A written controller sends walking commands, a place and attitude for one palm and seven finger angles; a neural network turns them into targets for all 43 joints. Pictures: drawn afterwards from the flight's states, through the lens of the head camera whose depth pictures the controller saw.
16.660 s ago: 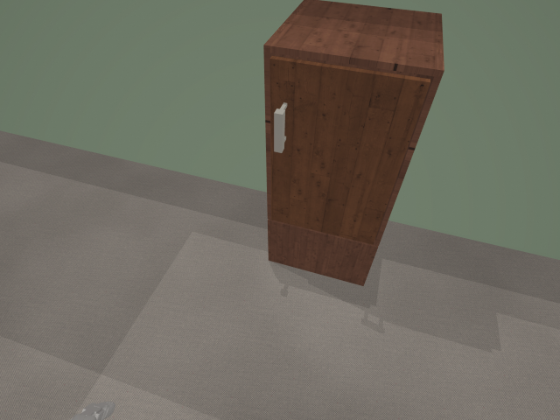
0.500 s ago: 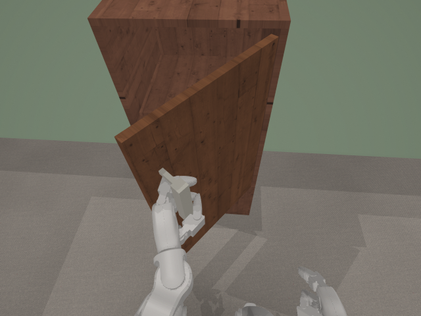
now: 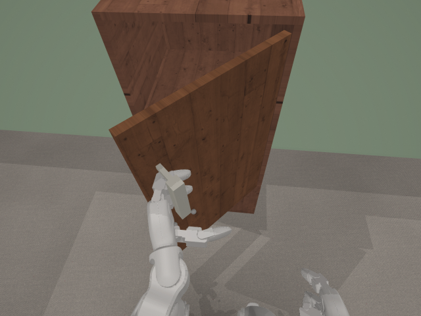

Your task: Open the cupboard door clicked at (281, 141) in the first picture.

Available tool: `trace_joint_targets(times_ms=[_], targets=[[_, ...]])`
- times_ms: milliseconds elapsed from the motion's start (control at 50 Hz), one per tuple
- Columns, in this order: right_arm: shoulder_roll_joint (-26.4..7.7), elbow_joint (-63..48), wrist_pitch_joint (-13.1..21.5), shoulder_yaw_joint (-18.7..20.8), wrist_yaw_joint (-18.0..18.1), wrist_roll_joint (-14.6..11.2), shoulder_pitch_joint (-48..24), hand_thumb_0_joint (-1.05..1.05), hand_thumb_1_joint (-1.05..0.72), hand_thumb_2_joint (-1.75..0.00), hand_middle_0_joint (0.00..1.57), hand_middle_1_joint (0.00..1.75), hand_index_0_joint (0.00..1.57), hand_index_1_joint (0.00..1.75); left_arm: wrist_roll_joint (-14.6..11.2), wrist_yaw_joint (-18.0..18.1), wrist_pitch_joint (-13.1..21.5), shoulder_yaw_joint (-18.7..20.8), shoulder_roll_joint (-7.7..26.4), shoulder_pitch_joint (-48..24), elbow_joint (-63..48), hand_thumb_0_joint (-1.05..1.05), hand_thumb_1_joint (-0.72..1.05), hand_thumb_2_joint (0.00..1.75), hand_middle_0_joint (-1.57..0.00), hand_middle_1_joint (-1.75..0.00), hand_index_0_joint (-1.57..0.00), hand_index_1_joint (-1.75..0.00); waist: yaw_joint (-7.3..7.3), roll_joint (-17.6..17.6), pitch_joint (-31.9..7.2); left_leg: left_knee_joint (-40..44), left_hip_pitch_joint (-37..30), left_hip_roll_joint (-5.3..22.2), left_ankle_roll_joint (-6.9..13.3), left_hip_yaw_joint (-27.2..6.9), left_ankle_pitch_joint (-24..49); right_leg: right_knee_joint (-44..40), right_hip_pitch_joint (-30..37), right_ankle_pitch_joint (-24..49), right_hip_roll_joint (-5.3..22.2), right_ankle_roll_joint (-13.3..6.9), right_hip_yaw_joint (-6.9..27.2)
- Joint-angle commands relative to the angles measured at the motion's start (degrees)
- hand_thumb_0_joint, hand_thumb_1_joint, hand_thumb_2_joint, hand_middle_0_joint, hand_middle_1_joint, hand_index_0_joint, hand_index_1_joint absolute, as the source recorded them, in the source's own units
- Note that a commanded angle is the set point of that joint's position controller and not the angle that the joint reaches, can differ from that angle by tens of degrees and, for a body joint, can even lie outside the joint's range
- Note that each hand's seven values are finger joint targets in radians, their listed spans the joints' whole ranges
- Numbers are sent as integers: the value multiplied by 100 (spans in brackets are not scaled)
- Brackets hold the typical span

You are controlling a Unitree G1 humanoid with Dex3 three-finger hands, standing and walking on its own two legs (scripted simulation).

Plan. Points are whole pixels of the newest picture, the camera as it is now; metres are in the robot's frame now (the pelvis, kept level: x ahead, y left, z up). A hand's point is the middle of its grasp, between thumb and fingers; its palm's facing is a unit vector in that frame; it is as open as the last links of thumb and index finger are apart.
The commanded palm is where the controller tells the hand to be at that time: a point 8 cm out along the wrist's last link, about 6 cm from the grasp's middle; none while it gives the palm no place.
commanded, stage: open thumb and fingers to let go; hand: left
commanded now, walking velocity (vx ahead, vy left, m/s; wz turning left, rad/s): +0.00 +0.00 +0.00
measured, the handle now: (173, 191) +0.34 +0.08 +0.04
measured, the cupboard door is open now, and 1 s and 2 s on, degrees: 48 53 52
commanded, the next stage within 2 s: slide the hand sideways off the handle in 0.28 s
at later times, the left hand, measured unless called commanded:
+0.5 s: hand (195, 227) +0.27 +0.04 +0.03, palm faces -0.09 -0.99 -0.06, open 15.6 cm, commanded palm +0.25 +0.08 +0.03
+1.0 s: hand (182, 252) +0.23 +0.06 +0.03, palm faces -0.16 -0.99 +0.00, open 16.1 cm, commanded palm +0.21 +0.12 +0.03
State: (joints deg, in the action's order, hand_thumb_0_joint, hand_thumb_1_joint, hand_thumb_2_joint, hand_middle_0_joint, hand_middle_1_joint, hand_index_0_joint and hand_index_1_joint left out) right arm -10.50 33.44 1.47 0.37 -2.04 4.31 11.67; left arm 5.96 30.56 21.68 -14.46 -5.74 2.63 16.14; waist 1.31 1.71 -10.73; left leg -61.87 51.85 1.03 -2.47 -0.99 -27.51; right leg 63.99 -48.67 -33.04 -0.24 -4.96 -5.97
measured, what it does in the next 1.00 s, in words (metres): stands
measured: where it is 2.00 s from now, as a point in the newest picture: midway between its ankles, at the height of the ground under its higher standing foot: outside the picture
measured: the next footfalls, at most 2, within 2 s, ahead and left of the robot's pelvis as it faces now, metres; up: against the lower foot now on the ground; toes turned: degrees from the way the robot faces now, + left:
none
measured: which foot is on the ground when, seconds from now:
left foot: down 0.00-1.00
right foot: down 0.00-1.00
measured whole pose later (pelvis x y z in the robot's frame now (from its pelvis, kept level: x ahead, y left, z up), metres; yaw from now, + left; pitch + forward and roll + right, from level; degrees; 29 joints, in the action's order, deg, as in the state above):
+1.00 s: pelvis -0.02 +0.03 -0.01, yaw -2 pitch +16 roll +0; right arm -11.2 24.5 -2.3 -1.1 -2.2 1.0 13.7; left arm 2.3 8.7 22.1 -17.8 1.0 14.0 3.4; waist 1.2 2.2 -9.3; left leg -67.2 53.9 1.0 0.5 1.3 -29.1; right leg 67.9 -50.7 -33.0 0.1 -2.4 -3.6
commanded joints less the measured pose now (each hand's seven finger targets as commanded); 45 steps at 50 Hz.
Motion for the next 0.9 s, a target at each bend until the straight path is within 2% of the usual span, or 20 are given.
trace_joint_targets(times_ms=[0,40,80,200,220,240,300,360,380,400,440,480,520,540,580,620,680,720,800,880], targets=[[-440,-851,322,123,33,-18,-245,0,-90,-90,20,30,20,30,-2,154,206,-70,-831,-733,-941,0,-50,30,-25,-90,-25,-90,97,-853,-1393,283,-821,-247,280,-6,1222,-1261,1146,3031,253,532,723],[-455,-841,319,134,38,-11,-264,0,-90,-90,20,30,20,30,19,208,206,19,-725,-873,-1001,0,-50,30,-23,-80,-23,-80,57,-732,-1444,285,-845,-237,282,-11,1269,-1198,1093,2894,217,486,692],[-440,-880,328,125,10,-20,-293,0,-90,-90,20,30,20,30,65,227,185,-143,-900,-808,-1034,0,-50,30,-22,-70,-22,-70,43,-549,-1480,318,-983,-229,285,4,1303,-1161,983,2729,167,431,576],[-464,-880,356,123,-18,-15,-304,0,-90,-90,20,30,20,30,89,296,61,-253,-1055,-974,-852,0,-50,30,-17,-40,-17,-40,94,-714,-1465,335,-1071,-199,295,-27,1344,-1122,842,2581,90,403,432],[-473,-898,345,131,-19,-26,-321,0,-90,-90,20,30,20,30,90,296,48,-242,-1032,-992,-882,0,-50,30,-16,-35,-16,-35,43,-651,-1471,361,-1070,-195,294,-36,1393,-1104,872,2513,65,361,415],[-465,-882,347,136,-25,-31,-350,0,-90,-90,20,30,20,30,108,314,56,-318,-1099,-1153,-939,0,-50,30,-15,-30,-15,-30,91,-568,-1496,350,-1151,-182,297,-31,1410,-1079,796,2486,56,359,395],[-461,-868,365,109,-34,-37,-395,0,-90,-90,20,30,20,30,43,339,0,-295,-1154,-1230,-820,0,-50,30,-15,-30,-15,-30,106,-714,-1361,356,-1102,-193,304,-48,1227,-1139,686,2207,48,372,373],[-442,-882,366,108,-56,-40,-447,0,-90,-90,20,30,20,30,52,362,-15,-287,-1167,-1111,-867,0,-50,30,-15,-30,-15,-30,7,-598,-1485,377,-1150,-196,295,-44,1315,-1079,735,2187,17,324,338],[-729,-851,268,147,-99,-100,-7,0,-90,-90,20,30,20,30,718,-921,223,-1669,-443,-1135,-1126,0,-50,30,-15,-30,-15,-30,662,-706,-1001,215,-1069,-192,426,-32,1267,-1017,388,2567,108,358,562],[-656,-982,236,205,-89,-135,34,0,-90,-90,20,30,20,30,439,-1586,518,-1199,-65,-1350,-1401,0,-50,30,-15,-30,-15,-30,464,-623,-1292,148,-924,-218,439,-63,1256,-944,621,2715,175,338,628],[-668,-1126,207,208,-28,-180,-21,0,-90,-90,20,30,20,30,169,-2396,790,-992,341,-1357,-1731,0,-50,30,-15,-30,-15,-30,336,-379,-1749,53,-932,-248,451,-46,1359,-797,933,3128,224,361,798],[-632,-1308,210,170,6,-275,-76,0,-90,-90,20,30,20,30,-267,-2838,813,-848,248,-1060,-1782,0,-50,30,-15,-30,-15,-30,271,-287,-1630,89,-983,-243,441,-30,1142,-876,805,2609,184,336,780],[-629,-1457,220,140,21,-357,-156,0,-90,-90,20,30,20,30,-709,-2864,652,-708,0,-878,-1769,0,-50,30,-15,-30,-15,-30,191,-335,-1430,214,-1062,-235,423,-31,894,-1006,659,1875,98,293,661],[-649,-1492,190,131,31,-374,-184,0,-90,-90,20,30,20,30,-866,-2765,539,-505,6,-601,-1577,0,-50,30,-15,-30,-15,-30,135,-555,-1205,287,-984,-220,400,-37,740,-1075,606,1570,71,301,596],[-697,-1547,130,119,48,-374,-241,0,-90,-90,20,30,20,30,-957,-2455,390,-204,119,-610,-1613,0,-50,30,-15,-30,-15,-30,91,-830,-1050,341,-868,-216,393,-45,543,-1157,566,1117,63,322,586],[-717,-1592,102,129,47,-327,-271,0,-90,-90,20,30,20,30,-789,-2134,398,12,357,-625,-1773,0,-50,30,-15,-30,-15,-30,20,-845,-1105,285,-754,-221,399,-59,562,-1040,502,1053,62,318,593],[-673,-1608,36,138,-20,-288,-240,0,-90,-90,20,30,20,30,-306,-1823,459,-93,338,-333,-1717,0,-50,30,-15,-30,-15,-30,-23,-629,-1101,243,-753,-210,376,-56,609,-792,240,1119,50,275,503],[-666,-1630,-2,149,-47,-277,-209,0,-90,-90,20,30,20,30,-173,-1731,486,-23,443,-234,-1747,0,-50,30,-15,-30,-15,-30,-53,-642,-1142,241,-708,-211,379,-55,572,-783,264,1063,37,261,519],[-661,-1783,-58,149,-47,-301,-218,0,-90,-90,20,30,20,30,-253,-1867,496,-152,422,114,-2228,0,-50,30,-15,-30,-15,-30,-131,-387,-1320,308,-886,-209,363,2,658,-804,439,1248,22,237,542],[-674,-1859,-74,127,-3,-338,-178,0,-90,-90,20,30,20,30,-388,-2017,414,-246,415,441,-2483,0,-50,30,-15,-30,-15,-30,-36,-495,-1138,351,-889,-177,369,-39,624,-858,437,1279,-2,269,506]])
